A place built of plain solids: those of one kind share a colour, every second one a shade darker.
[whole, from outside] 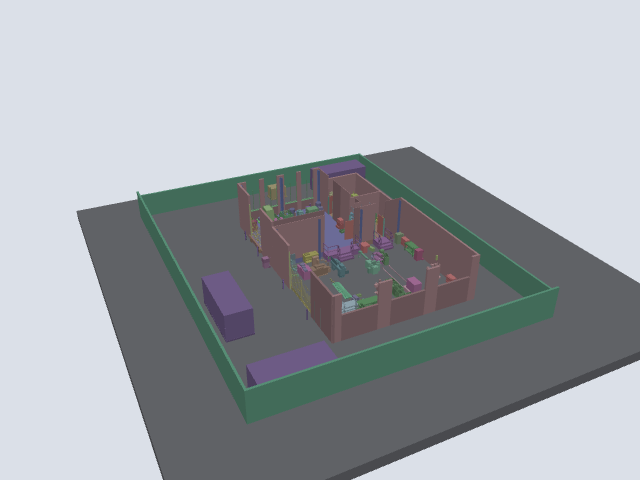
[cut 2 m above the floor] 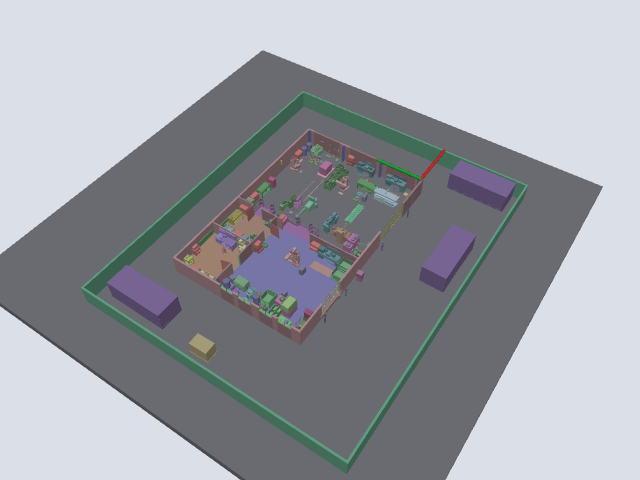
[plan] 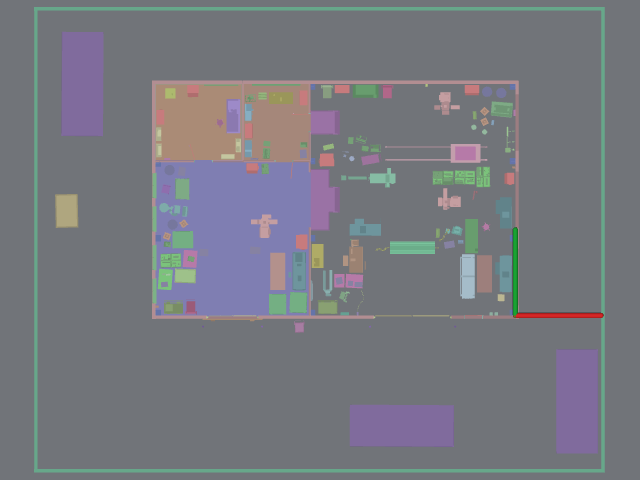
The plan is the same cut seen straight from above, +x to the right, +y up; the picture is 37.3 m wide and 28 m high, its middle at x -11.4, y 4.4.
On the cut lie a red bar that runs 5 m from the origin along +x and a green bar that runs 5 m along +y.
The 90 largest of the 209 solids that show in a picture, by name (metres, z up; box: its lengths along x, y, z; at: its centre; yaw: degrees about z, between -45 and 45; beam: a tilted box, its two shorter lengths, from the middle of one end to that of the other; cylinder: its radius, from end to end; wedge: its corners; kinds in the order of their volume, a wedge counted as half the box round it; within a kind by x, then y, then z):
{
 "beyond_container_1": {"box": [2.32, 5.99, 2.59], "at": [-25.26, 13.51, 1.24], "yaw": -0.4},
 "beyond_container_2": {"box": [2.4, 6.06, 2.65], "at": [-25.26, 13.51, 1.27], "yaw": -0.4},
 "beyond_container_3": {"box": [5.99, 2.32, 2.59], "at": [-6.63, -6.44, 1.24], "yaw": -0.3},
 "beyond_container_4": {"box": [6.06, 2.4, 2.65], "at": [-6.63, -6.44, 1.27], "yaw": -0.3},
 "beyond_container_5": {"box": [2.32, 5.99, 2.59], "at": [3.6, -5.03, 1.24]},
 "beyond_container_6": {"box": [2.4, 6.06, 2.65], "at": [3.6, -5.03, 1.27]},
 "yard_bound_1": {"box": [0.2, 27.15, 2.55], "at": [-27.98, 4.41, 1.23]},
 "yard_bound_2": {"box": [33.29, 0.2, 3.05], "at": [-11.43, -9.06, 1.48]},
 "yard_bound_3": {"box": [33.29, 0.2, 2.52], "at": [-11.43, 17.89, 1.21]},
 "yard_bound_4": {"box": [0.2, 27.15, 3.05], "at": [5.11, 4.41, 1.48]},
 "wall_1": {"box": [0.2, 0.91, 5.06], "at": [-21.1, 0.25, 2.48]},
 "wall_2": {"box": [0.2, 1.46, 1.66], "at": [-21.1, 1.43, 0.78]},
 "wall_3": {"box": [0.2, 0.51, 5.06], "at": [-21.1, 2.4, 2.48]},
 "wall_4": {"box": [0.2, 1.46, 1.66], "at": [-21.1, 3.38, 0.78]},
 "wall_5": {"box": [0.2, 0.81, 5.06], "at": [-21.1, 4.5, 2.48]},
 "wall_6": {"box": [0.2, 1.46, 1.66], "at": [-21.1, 5.62, 0.78]},
 "wall_7": {"box": [0.2, 0.51, 5.06], "at": [-21.1, 6.6, 2.48]},
 "wall_8": {"box": [0.2, 1.46, 1.66], "at": [-21.1, 7.58, 0.78]},
 "wall_9": {"box": [0.2, 0.71, 5.06], "at": [-21.1, 8.65, 2.48]},
 "wall_10": {"box": [0.2, 4.7, 3.56], "at": [-21.1, 11.35, 1.73]},
 "wall_11": {"box": [2.25, 0.06, 5.06], "at": [-19.87, 8.97, 2.48]},
 "wall_12": {"box": [3.21, 0.2, 5.06], "at": [-19.6, -0.1, 2.48]},
 "wall_13": {"box": [5.3, 0.2, 3.56], "at": [-18.55, 13.6, 1.73]},
 "wall_14": {"box": [1.81, 0.06, 5.06], "at": [-16.75, 8.97, 2.48]},
 "wall_15": {"box": [3.01, 0.2, 0.56], "at": [-16.5, -0.1, 0.23]},
 "wall_16": {"box": [0.06, 4.5, 3.56], "at": [-15.93, 11.25, 1.73]},
 "wall_17": {"box": [0.06, 4.5, 3.56], "at": [-15.87, 11.25, 1.73]},
 "wall_18": {"box": [1.92, 0.06, 5.06], "at": [-15.0, 8.97, 2.48]},
 "wall_19": {"box": [3.9, 0.2, 3.56], "at": [-13.95, 13.6, 1.73]},
 "wall_20": {"box": [3.01, 0.2, 5.06], "at": [-13.5, -0.1, 2.48]},
 "wall_21": {"box": [0.95, 0.06, 5.06], "at": [-12.48, 8.97, 2.48]},
 "wall_22": {"box": [0.06, 5.15, 5.06], "at": [-12.03, 2.58, 2.48]},
 "wall_23": {"box": [0.06, 1.71, 3.56], "at": [-12.03, 9.85, 1.73]},
 "wall_24": {"box": [0.06, 1.71, 3.56], "at": [-12.03, 12.65, 1.73]},
 "wall_25": {"box": [0.06, 5.15, 4.55], "at": [-11.97, 2.58, 2.23]},
 "wall_26": {"box": [0.06, 1.76, 4.55], "at": [-11.97, 9.82, 2.23]},
 "wall_27": {"box": [0.06, 1.71, 4.55], "at": [-11.97, 12.65, 2.23]},
 "wall_28": {"box": [3.76, 0.2, 4.55], "at": [-10.12, -0.1, 2.23]},
 "wall_29": {"box": [12.2, 0.2, 4.55], "at": [-5.9, 13.6, 2.23]},
 "wall_30": {"box": [3.96, 0.2, 4.55], "at": [-1.77, -0.1, 2.23]},
 "wall_31": {"box": [0.2, 0.81, 4.55], "at": [0.1, 0.2, 2.23]},
 "wall_32": {"box": [0.2, 3.31, 2.55], "at": [0.1, 2.25, 1.23]},
 "wall_33": {"box": [0.2, 1.21, 4.55], "at": [0.1, 4.5, 2.23]},
 "wall_34": {"box": [0.2, 3.31, 2.55], "at": [0.1, 6.75, 1.23]},
 "wall_35": {"box": [0.2, 1.21, 4.55], "at": [0.1, 9.0, 2.23]},
 "wall_36": {"box": [0.2, 3.31, 2.55], "at": [0.1, 11.25, 1.23]},
 "wall_37": {"box": [0.2, 0.81, 4.55], "at": [0.1, 13.3, 2.23]},
 "raised_floor_hall_1": {"box": [9.13, 9.13, 0.56], "at": [-16.5, 4.5, 0.23]},
 "raised_floor_inspect_1": {"box": [5.23, 4.63, 0.56], "at": [-18.45, 11.25, 0.23]},
 "raised_floor_crib_1": {"box": [4.03, 4.63, 0.56], "at": [-13.95, 11.25, 0.23]},
 "beyond_oil_tank_1": {"box": [1.17, 1.7, 1.35], "at": [-26.17, 6.09, 0.62], "yaw": 1.3},
 "beyond_oil_tank_2": {"box": [1.32, 1.96, 0.13], "at": [-26.17, 6.1, 0.01], "yaw": 1.3},
 "beyond_oil_tank_3": {"box": [1.16, 1.8, 1.4], "at": [-26.17, 6.1, 0.64], "yaw": 1.3},
 "crate_1": {"box": [1.2, 0.8, 0.8], "at": [-19.25, 2.3, 0.86], "yaw": 0.8},
 "crate_2": {"box": [0.8, 1.0, 0.65], "at": [-18.98, 3.3, 0.79], "yaw": -4.1},
 "crate_3": {"box": [0.6, 0.8, 0.8], "at": [-10.28, 2.02, 0.35], "yaw": -0.1},
 "crate_4": {"box": [1.0, 0.8, 0.95], "at": [-9.4, 2.0, 0.42], "yaw": -3.2},
 "crate_5": {"box": [1.2, 0.8, 0.9], "at": [-2.91, 9.45, 0.82]},
 "door_landing_1": {"box": [1.1, 3.6, 0.56], "at": [-11.39, 6.75, 0.23]},
 "door_landing_2": {"box": [1.1, 1.4, 0.56], "at": [-11.39, 11.25, 0.23]},
 "centre_lathe_1": {"box": [0.68, 2.08, 0.25], "at": [-12.61, 2.58, 1.2]},
 "centre_lathe_2": {"box": [0.38, 2.17, 0.38], "at": [-12.61, 2.6, 1.2]},
 "centre_lathe_3": {"box": [1.83, 0.69, 0.29], "at": [-8.76, 5.0, 0.78]},
 "centre_lathe_4": {"box": [0.71, 2.1, 0.3], "at": [-0.55, 2.43, 0.8]},
 "centre_lathe_5": {"box": [0.69, 1.83, 0.3], "at": [-0.55, 5.98, 0.78]},
 "roll_cab_1": {"box": [0.46, 0.85, 0.74], "at": [-20.71, 11.56, 0.99]},
 "roll_cab_2": {"box": [0.46, 0.85, 0.78], "at": [-12.35, 4.29, 1.01]},
 "roll_cab_3": {"box": [0.46, 0.85, 0.75], "at": [-12.35, 12.69, 1.0]},
 "roll_cab_4": {"box": [0.85, 0.46, 0.74], "at": [-11.0, 8.93, 0.48], "yaw": 1.1},
 "roll_cab_5": {"box": [0.85, 0.46, 0.76], "at": [-10.11, 13.21, 0.49]},
 "roll_cab_6": {"box": [0.85, 0.46, 0.75], "at": [-2.53, 13.21, 0.49]},
 "surface_grinder_1": {"box": [0.31, 0.61, 1.62], "at": [-9.9, 3.19, 0.76]},
 "surface_grinder_2": {"box": [0.74, 0.73, 0.93], "at": [-9.3, 3.23, 0.41]},
 "surface_grinder_3": {"box": [0.78, 1.5, 0.63], "at": [-9.3, 3.24, 0.46]},
 "band_saw_1": {"box": [1.5, 0.57, 0.75], "at": [-7.74, 7.99, 0.33]},
 "band_saw_2": {"box": [1.38, 0.47, 0.79], "at": [-7.74, 7.99, 0.35]},
 "pallet_load_1": {"box": [1.13, 0.7, 1.3], "at": [-19.27, 2.3, 1.86], "yaw": -2.5},
 "drum_1": {"cylinder": 0.3, "from": [-20.18, 8.47, 0.51], "to": [-20.18, 8.47, 1.39]},
 "drum_2": {"cylinder": 0.3, "from": [-20.0, 5.3, 0.51], "to": [-20.0, 5.3, 1.39]},
 "drum_3": {"cylinder": 0.3, "from": [-1.65, 13.05, 0.0], "to": [-1.65, 13.05, 0.88]},
 "drum_4": {"cylinder": 0.3, "from": [-0.82, 12.97, 0.0], "to": [-0.82, 12.97, 0.88]},
 "cart_rails_1": {"box": [1.74, 1.09, 0.42], "at": [-2.91, 9.45, 0.16]},
 "stillage_1": {"box": [0.88, 1.08, 0.42], "at": [-13.88, 0.66, 0.67]},
 "stillage_2": {"box": [0.88, 1.08, 0.38], "at": [-12.66, 0.75, 0.65], "yaw": -2.0},
 "pallet_stack_1": {"box": [0.77, 1.15, 0.86], "at": [-19.41, 7.37, 0.89], "yaw": -0.7},
 "wheelie_bin_1": {"box": [0.51, 0.62, 1.12], "at": [-18.93, 0.52, 1.02]},
 "wheelie_bin_2": {"box": [0.51, 0.62, 1.12], "at": [-7.47, 12.98, 0.51]},
 "spill_kit_1": {"box": [0.51, 0.62, 1.12], "at": [-10.98, 12.98, 0.51]},
 "workbench_1": {"box": [0.63, 0.53, 0.8], "at": [-16.45, 12.27, 0.86]},
 "beyond_wheeled_bin_1": {"box": [0.48, 0.51, 1.08], "at": [-12.6, -0.71, 0.48], "yaw": 1.8}
}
